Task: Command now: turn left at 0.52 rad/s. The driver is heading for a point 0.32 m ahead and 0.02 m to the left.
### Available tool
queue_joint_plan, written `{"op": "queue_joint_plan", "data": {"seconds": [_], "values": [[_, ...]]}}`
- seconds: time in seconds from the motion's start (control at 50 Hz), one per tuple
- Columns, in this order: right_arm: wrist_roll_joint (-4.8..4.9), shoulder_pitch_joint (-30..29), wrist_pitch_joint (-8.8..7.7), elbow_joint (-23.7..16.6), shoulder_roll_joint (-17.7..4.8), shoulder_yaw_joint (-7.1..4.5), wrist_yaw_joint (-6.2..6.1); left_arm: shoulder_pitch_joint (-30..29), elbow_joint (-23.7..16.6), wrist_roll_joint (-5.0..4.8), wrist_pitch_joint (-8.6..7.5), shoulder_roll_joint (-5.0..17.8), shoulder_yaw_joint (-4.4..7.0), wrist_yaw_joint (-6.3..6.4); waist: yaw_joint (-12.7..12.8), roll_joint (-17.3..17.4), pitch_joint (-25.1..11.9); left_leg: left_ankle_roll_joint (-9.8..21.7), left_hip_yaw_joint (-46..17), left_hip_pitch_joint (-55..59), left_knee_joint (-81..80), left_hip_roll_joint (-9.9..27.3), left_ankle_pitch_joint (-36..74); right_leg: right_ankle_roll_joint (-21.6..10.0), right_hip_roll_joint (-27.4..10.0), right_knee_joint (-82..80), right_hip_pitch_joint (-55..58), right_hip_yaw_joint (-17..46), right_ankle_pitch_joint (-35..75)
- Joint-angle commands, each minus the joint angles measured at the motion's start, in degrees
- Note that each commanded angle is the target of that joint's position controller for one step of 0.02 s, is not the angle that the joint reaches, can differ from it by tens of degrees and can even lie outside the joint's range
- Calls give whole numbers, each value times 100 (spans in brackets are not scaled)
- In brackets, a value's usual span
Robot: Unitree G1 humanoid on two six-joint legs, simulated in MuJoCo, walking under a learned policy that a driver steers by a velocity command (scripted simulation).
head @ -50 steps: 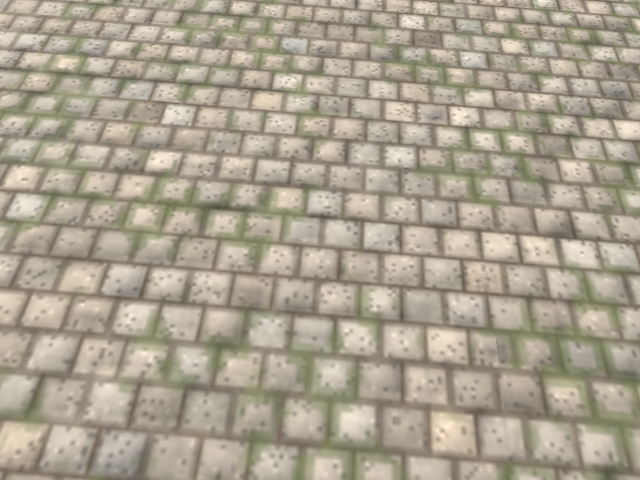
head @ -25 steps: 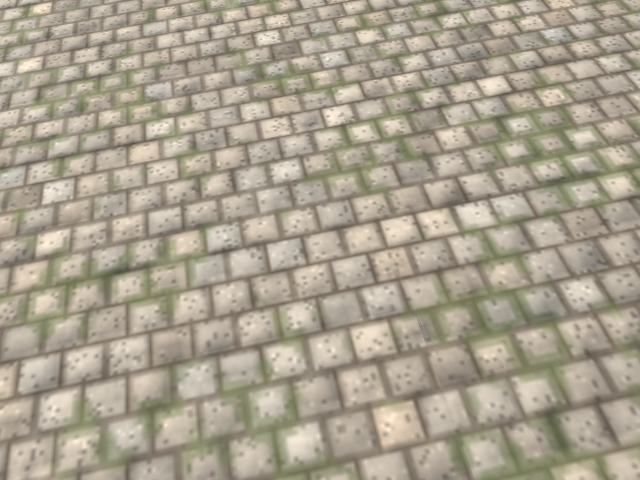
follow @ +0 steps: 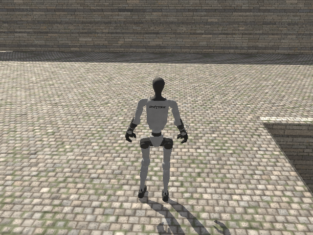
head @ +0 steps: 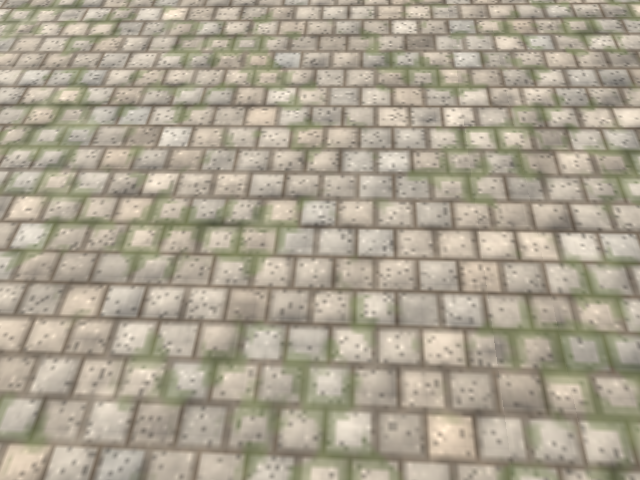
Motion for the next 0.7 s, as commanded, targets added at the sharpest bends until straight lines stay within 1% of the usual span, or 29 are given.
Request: {"op": "queue_joint_plan", "data": {"seconds": [0.02, 0.04, 0.06, 0.08, 0.12, 0.14, 0.18, 0.24, 0.26, 0.3, 0.34, 0.36, 0.38, 0.4, 0.42, 0.44, 0.46, 0.48, 0.5, 0.52, 0.54, 0.58, 0.62, 0.66, 0.68, 0.7], "values": [[8, 217, -80, -313, -944, -323, -28, -353, -580, 67, -173, 722, 133, 35, -217, -851, -124, -41, -37, -1147, 2187, 153, -330, -1082, -2086, -1672, 508, 2146, 1043], [5, 332, -25, -182, -843, -323, -59, -521, -634, -11, -190, 651, 109, 76, -253, -724, -97, -104, 37, -1218, 2286, 199, 76, -853, -1778, -1643, 609, 1669, 857], [2, 305, 8, -179, -734, -301, -57, -525, -624, -54, -201, 620, 88, 125, -189, -789, -64, -193, 96, -1271, 2431, 211, 355, -831, -1688, -1597, 668, 1363, 1296], [14, 245, 14, -227, -661, -281, -38, -405, -609, -44, -192, 600, 73, 171, -120, -810, -123, -267, 227, -1200, 2505, 194, 526, -862, -1597, -1587, 695, 1066, 1651], [55, 2, 11, -403, -522, -228, 1, -137, -555, -22, -148, 603, 80, 240, 41, -901, -235, -400, 413, -1331, 2134, 249, 679, -976, -1607, -1572, 1109, 768, 1906], [51, -145, 12, -494, -474, -197, 16, -2, -524, -25, -123, 636, 97, 265, 146, -915, -278, -455, 457, -1411, 1883, 305, 682, -1037, -1689, -1573, 1353, 740, 1958], [19, -300, 20, -631, -403, -147, 62, 136, -481, -36, -75, 756, 146, 281, 254, -919, -380, -518, 548, -1372, 1423, 441, 611, -1135, -1869, -1577, 1650, 692, 1961], [-7, -396, 32, -767, -318, -81, 152, 52, -480, -58, -33, 918, 213, 236, 299, -976, -403, -472, 798, -951, 766, 607, 519, -1185, -1992, -1611, 1542, 418, 1911], [-18, -415, 33, -798, -280, -54, 171, 26, -470, -73, -27, 952, 225, 205, 309, -982, -405, -422, 875, -689, 513, 609, 434, -1196, -1983, -1594, 1392, 335, 1980], [-27, -368, 34, -826, -273, -40, 190, -26, -429, -124, -17, 1013, 243, 127, 277, -1036, -448, -307, 1080, -215, 28, 505, 305, -1209, -1981, -1495, 1225, 206, 2314], [-24, -306, 36, -832, -290, -45, 207, -21, -355, -204, -12, 1047, 250, 67, 245, -1106, -517, -162, 1203, 101, -553, 394, 360, -1176, -2028, -1302, 1303, 200, 2595], [-21, -218, 36, -807, -272, -46, 223, -73, -323, -260, -8, 1051, 244, 50, 165, -1115, -544, -54, 1257, 348, -1036, 339, 603, -1094, -2010, -1146, 1305, 168, 2651], [-25, -29, 30, -731, -247, -49, 244, -158, -291, -322, -1, 1013, 221, 45, 24, -1097, -575, 92, 1350, 770, -1768, 256, 1139, -940, -1931, -914, 1205, 69, 2630], [-46, 183, 20, -645, -325, -74, 245, -27, -185, -359, -3, 870, 166, 41, -74, -977, -607, 265, 1305, 1414, -2615, 193, 1922, -645, -1777, -634, 928, -93, 2380], [-88, 347, 7, -620, -537, -101, 197, 226, -86, -233, -49, 520, 24, 9, -13, -401, -895, 434, 620, 2508, -2804, 673, 3230, -159, -1455, -142, 252, -384, 1563], [-206, 378, -19, -734, -873, -94, 104, 306, -223, 119, -118, 43, -192, -96, 185, 1167, -1167, 1034, -859, 3422, -2387, 2127, 5717, 420, -852, 991, -968, -690, -1479], [-343, 212, -130, -672, -408, 51, 137, 39, -209, -11, -70, 336, -96, -54, -71, 903, -1203, 1926, -897, 2467, -2524, 2479, 4976, 650, -783, 1564, -944, -38, -2262], [-358, -31, -244, -638, -284, 97, 191, -70, -163, -179, -7, 663, -15, -33, -35, 622, -895, 1902, -518, 2137, -2670, 2150, 4360, 697, -802, 1911, -890, 173, -2116], [-331, -241, -326, -543, -276, 93, 208, -64, -110, -233, 47, 701, 23, -9, 33, 666, -696, 1675, -211, 2004, -2744, 1888, 3908, 695, -756, 2014, -1005, 291, -1832], [-299, -367, -376, -507, -311, 87, 211, 32, 30, -220, 113, 765, 63, 43, 44, 618, -572, 1528, -21, 1889, -2797, 1786, 3729, 715, -720, 2134, -1013, 404, -1587], [-272, -501, -406, -450, -321, 84, 198, 167, 92, -201, 169, 810, 97, 79, 118, 623, -454, 1484, 153, 1645, -2821, 1748, 3946, 761, -654, 2287, -870, 516, -1306], [-254, -544, -391, -397, -390, 48, 129, 360, 159, -265, 203, 858, 147, 116, 166, 634, -420, 1529, 430, 1598, -2814, 1734, 4131, 830, -501, 2696, -889, 473, -1071], [-218, -500, -326, -351, -392, 25, 54, 289, 117, -300, 230, 791, 146, 153, 74, 554, -376, 1578, 507, 1786, -2837, 1804, 3840, 877, -511, 2775, -1158, 396, -1018], [-208, -454, -266, -300, -372, 12, -4, 111, 17, -287, 261, 635, 100, 160, -28, 471, -327, 1605, 531, 1948, -2872, 1891, 3481, 894, -601, 2570, -1322, 326, -978], [-197, -340, -246, -267, -406, -17, -24, 38, -39, -280, 269, 557, 64, 146, -121, 441, -385, 1613, 505, 2037, -3039, 1941, 2636, 870, -671, 2405, -1377, 242, -897], [-179, -228, -240, -227, -472, -50, -33, -74, -110, -283, 266, 515, 36, 122, -216, 465, -342, 1615, 398, 2062, -3244, 1995, 1642, 819, -717, 2254, -1437, 162, -846]]}}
